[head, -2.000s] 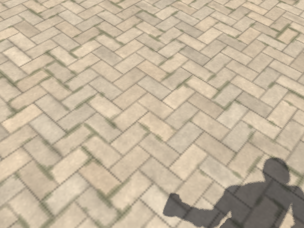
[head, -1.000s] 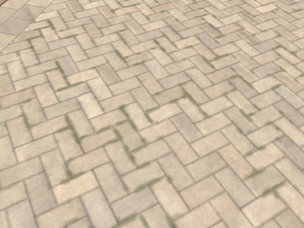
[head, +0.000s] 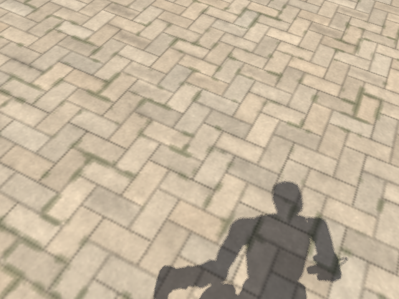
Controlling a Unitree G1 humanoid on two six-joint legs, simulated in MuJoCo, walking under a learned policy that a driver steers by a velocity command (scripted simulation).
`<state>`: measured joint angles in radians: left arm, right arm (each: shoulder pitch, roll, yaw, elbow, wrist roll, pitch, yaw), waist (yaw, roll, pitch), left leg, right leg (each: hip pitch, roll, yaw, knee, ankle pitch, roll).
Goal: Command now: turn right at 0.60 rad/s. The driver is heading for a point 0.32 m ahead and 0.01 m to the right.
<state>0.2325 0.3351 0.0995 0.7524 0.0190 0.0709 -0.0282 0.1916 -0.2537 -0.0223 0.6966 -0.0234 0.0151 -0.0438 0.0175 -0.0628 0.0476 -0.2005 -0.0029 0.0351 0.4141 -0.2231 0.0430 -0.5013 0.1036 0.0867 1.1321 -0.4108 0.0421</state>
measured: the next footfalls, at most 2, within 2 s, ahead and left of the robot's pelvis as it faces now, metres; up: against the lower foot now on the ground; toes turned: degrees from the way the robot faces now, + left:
right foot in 0.30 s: -0.01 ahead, -0.11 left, +0.00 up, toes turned -12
left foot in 0.80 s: +0.35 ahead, -0.03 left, +0.00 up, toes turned -7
